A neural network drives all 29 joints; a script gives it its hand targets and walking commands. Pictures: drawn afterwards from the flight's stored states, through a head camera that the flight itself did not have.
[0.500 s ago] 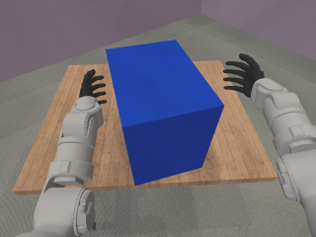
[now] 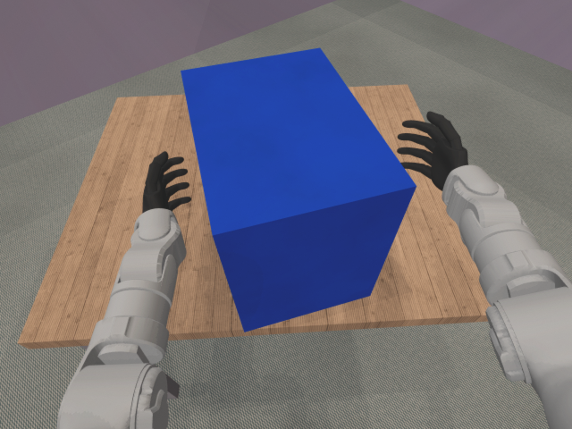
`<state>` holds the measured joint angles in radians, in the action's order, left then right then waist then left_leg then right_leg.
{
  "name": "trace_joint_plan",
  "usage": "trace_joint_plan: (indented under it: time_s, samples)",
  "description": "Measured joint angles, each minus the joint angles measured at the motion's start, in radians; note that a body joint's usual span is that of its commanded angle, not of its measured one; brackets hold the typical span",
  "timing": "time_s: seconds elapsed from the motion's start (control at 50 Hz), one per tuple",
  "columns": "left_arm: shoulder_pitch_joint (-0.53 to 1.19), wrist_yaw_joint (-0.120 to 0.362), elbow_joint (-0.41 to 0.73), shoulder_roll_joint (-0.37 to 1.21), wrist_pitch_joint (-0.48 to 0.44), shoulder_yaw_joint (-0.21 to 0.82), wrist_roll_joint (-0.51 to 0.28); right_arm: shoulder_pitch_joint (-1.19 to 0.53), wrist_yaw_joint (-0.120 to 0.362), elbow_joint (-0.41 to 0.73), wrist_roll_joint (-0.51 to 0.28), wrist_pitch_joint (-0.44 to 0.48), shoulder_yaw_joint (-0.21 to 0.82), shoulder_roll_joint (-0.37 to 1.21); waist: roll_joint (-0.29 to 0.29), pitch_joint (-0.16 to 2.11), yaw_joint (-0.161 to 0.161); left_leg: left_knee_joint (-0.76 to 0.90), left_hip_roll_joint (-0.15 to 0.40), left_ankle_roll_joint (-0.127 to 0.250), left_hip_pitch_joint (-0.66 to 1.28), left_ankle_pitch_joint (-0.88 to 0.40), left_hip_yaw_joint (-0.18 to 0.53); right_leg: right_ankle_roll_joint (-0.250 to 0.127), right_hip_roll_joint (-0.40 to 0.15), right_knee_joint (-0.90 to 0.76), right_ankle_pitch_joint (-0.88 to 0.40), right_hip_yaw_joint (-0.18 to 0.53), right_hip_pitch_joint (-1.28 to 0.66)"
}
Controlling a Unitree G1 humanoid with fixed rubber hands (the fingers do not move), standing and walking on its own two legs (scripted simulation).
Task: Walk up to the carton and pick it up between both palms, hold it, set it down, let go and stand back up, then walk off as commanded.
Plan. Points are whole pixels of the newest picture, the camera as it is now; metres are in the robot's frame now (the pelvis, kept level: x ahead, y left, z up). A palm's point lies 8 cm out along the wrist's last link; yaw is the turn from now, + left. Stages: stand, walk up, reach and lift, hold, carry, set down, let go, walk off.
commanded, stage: reach and lift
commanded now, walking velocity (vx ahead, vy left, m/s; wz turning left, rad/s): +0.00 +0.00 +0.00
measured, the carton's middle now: (281, 191) +0.46 +0.07 +0.05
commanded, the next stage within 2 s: none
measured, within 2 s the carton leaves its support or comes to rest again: leaves its support in 1.78 s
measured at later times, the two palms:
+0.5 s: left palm (173, 206) +0.38 +0.21 +0.10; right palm (415, 171) +0.46 -0.12 +0.11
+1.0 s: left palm (177, 208) +0.37 +0.20 +0.10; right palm (410, 167) +0.46 -0.11 +0.12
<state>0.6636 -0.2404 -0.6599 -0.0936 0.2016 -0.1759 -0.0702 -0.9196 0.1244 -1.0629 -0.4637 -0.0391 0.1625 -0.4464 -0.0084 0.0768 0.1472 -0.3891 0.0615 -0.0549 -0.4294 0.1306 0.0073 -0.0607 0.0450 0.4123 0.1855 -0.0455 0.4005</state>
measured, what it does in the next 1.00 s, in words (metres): stands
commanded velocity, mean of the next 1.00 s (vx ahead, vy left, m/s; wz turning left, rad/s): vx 0.00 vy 0.00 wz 0.00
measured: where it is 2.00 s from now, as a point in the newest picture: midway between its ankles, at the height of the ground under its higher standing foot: outside the picture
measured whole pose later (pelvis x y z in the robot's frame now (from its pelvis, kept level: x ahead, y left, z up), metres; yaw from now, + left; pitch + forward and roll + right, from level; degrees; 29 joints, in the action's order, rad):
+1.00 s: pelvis +0.00 +0.00 +0.00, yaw +0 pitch +10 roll +0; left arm 0.66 -0.33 -0.61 0.00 0.22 -0.18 -0.01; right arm -0.97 0.02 -1.09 -0.39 -0.03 0.16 -0.30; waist -0.01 0.09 0.15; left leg -0.39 0.07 -0.05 -0.44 0.12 0.01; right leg -0.06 0.05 0.41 0.18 -0.05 0.41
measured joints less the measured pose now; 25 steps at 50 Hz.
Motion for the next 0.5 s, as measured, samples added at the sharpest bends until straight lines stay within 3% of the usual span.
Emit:
trace_joint_plan:
  time_s: [0.2,0.5]
  samples:
    - [0.0,-0.001,0.032,0.047,-0.014,0.0,0.009,-0.002,-0.003,-0.007,0.003,0.011,0.001,0.018,0.0,0.006,0.0,0.0,0.0,0.0,-0.006,0.0,0.0,0.0,0.0,0.0,0.0,0.0,0.006]
    - [0.0,-0.041,0.053,0.076,0.003,0.0,0.049,-0.014,-0.059,-0.008,0.06,0.015,0.001,0.117,0.001,0.008,0.0,0.0,0.001,0.0,-0.006,-0.005,0.0,0.0,0.001,0.0,-0.005,0.0,0.006]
